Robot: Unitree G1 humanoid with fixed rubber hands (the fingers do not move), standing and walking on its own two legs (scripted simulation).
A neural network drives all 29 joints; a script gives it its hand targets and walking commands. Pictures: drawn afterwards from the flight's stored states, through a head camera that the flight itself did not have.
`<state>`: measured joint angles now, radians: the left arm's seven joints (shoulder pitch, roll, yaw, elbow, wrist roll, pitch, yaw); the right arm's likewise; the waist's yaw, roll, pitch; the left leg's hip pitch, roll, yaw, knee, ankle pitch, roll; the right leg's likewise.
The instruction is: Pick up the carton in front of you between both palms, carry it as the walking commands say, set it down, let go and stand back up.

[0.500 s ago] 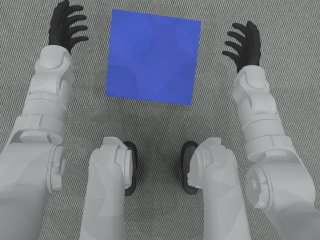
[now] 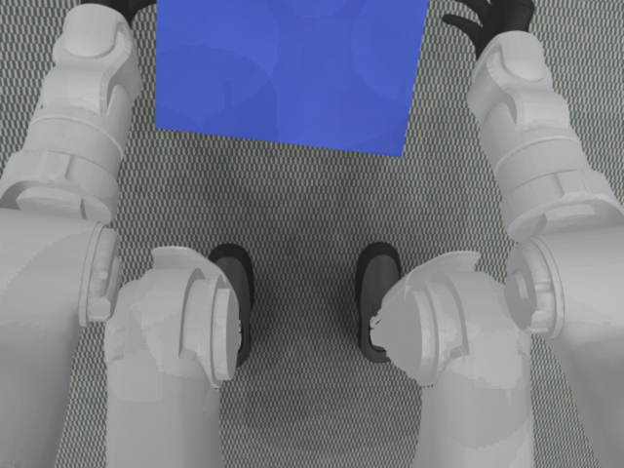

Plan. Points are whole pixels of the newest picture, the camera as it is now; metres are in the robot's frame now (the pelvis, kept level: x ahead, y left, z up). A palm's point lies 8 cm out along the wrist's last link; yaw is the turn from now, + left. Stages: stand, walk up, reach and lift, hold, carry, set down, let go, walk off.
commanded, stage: reach and lift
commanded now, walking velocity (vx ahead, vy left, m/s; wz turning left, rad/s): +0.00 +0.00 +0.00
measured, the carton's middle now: (289, 50) +0.52 +0.05 -0.24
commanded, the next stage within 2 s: none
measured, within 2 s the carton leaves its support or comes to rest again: leaves its support in 0.70 s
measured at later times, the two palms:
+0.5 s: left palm out of the picture +0.53 +0.19 -0.17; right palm (463, 28) +0.53 -0.11 -0.16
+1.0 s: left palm out of the picture +0.49 +0.20 -0.03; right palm (539, 2) +0.51 -0.10 -0.03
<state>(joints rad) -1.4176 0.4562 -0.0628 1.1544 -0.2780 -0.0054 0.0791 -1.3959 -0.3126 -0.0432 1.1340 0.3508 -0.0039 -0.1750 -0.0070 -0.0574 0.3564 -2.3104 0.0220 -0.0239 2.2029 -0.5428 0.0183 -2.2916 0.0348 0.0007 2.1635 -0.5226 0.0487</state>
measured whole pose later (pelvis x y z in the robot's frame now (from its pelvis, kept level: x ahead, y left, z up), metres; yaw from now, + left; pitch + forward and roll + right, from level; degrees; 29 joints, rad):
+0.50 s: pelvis +0.00 +0.00 +0.01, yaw +1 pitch +39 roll -3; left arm -1.49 0.37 -0.08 1.28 -0.25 -0.02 0.09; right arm -1.43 -0.19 -0.14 1.20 0.24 -0.04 -0.21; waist 0.00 -0.04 0.30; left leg -2.30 0.01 -0.03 2.15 -0.53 0.01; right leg -2.28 0.02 0.00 2.12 -0.52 0.04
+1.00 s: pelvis +0.00 -0.01 +0.05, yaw +4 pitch +39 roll -2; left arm -1.14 0.17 0.22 0.87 0.01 0.27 0.09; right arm -1.06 -0.03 -0.42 0.78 0.00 0.23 -0.17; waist 0.01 -0.05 -0.03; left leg -2.20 -0.05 -0.04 2.04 -0.53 -0.02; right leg -2.17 0.07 0.04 2.04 -0.57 0.07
